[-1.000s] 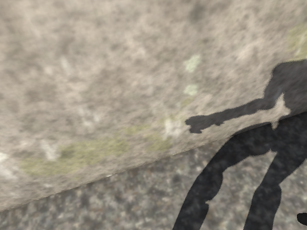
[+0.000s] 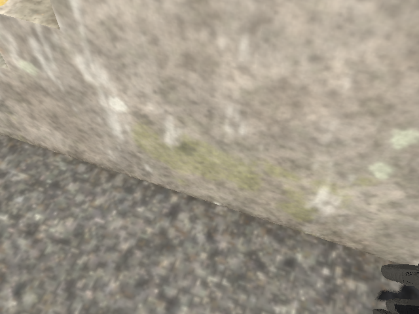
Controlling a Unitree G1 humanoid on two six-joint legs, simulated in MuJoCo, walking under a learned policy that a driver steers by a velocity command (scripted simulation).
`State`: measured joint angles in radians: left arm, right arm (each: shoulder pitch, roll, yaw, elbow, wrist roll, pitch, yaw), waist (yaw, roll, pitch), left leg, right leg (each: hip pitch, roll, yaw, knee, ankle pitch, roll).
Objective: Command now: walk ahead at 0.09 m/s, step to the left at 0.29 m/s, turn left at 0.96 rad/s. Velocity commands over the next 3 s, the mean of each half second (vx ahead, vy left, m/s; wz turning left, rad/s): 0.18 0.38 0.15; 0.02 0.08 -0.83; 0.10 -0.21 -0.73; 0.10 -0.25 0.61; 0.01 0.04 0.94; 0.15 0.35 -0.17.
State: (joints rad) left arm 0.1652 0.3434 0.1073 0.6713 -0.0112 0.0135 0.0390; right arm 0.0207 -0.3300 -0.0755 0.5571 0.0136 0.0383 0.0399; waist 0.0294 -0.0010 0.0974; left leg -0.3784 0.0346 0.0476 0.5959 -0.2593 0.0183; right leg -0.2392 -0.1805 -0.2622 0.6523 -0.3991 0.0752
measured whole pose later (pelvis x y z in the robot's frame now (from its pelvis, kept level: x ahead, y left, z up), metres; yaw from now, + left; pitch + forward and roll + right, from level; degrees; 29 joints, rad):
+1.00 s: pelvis +0.12 +0.22 +0.01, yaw -23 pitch +1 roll +0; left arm 0.01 0.32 0.04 0.55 -0.04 0.07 -0.04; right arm 0.08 -0.35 -0.09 0.67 0.01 0.02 0.01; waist -0.01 0.00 0.15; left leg -0.08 0.05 0.37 0.42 -0.34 0.05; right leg -0.37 -0.07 -0.09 0.67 -0.36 0.02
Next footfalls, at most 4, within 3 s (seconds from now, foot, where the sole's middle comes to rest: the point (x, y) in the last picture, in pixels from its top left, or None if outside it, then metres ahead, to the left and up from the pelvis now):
0.18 right None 0.09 -0.11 -0.76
0.46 left None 0.11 0.30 -0.76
1.06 right None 0.11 0.09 -0.76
1.32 left None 0.31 0.25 -0.76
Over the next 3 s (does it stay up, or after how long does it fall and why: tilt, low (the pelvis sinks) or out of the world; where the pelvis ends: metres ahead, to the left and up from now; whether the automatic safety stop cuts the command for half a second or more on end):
stays up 0.08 0.20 0.01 its command is cut before an obstacle from the start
